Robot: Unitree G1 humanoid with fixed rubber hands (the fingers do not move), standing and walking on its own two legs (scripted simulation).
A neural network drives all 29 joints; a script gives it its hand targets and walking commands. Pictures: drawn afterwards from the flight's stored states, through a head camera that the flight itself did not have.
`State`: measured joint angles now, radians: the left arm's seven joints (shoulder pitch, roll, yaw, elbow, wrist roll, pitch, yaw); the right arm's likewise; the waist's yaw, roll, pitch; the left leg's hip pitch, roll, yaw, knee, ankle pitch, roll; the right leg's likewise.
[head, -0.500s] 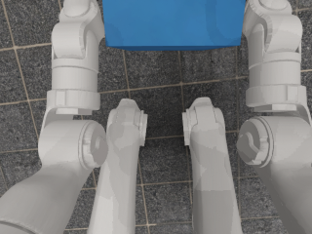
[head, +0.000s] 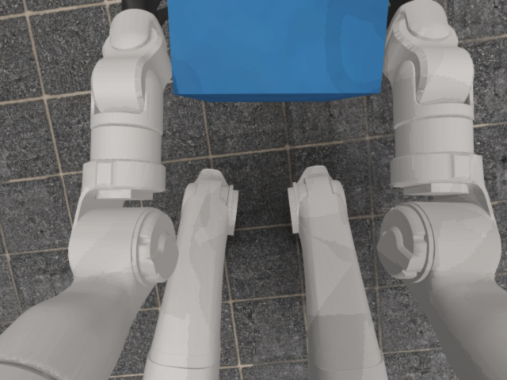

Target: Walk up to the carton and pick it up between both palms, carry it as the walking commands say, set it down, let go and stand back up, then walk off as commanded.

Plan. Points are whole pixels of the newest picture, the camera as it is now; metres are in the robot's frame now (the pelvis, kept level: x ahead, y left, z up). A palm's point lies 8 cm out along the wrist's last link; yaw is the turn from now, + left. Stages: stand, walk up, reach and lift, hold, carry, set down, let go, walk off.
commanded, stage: reach and lift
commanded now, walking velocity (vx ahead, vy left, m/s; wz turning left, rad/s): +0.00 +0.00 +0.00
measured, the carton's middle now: (271, 13) +0.55 -0.02 -0.15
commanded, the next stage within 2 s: none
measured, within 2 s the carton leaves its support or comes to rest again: neither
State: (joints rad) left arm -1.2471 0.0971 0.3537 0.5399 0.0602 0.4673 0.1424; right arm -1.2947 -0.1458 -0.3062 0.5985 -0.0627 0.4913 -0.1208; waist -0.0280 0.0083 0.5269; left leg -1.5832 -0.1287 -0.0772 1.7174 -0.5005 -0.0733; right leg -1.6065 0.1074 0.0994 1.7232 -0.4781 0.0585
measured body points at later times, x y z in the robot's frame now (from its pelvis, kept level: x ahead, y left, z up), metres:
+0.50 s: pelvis +0.00 +0.00 +0.05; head +0.29 -0.01 +0.38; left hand +0.52 +0.14 -0.03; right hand +0.51 -0.16 -0.04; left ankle +0.14 +0.13 -0.49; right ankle +0.15 -0.12 -0.49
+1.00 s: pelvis +0.01 +0.00 +0.11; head +0.28 -0.01 +0.46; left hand +0.49 +0.14 +0.04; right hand +0.49 -0.15 +0.03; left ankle +0.14 +0.13 -0.49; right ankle +0.14 -0.12 -0.49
